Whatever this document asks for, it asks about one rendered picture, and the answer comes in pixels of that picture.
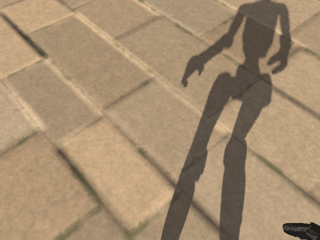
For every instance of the robot right hand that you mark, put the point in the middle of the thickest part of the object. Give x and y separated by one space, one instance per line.
304 231

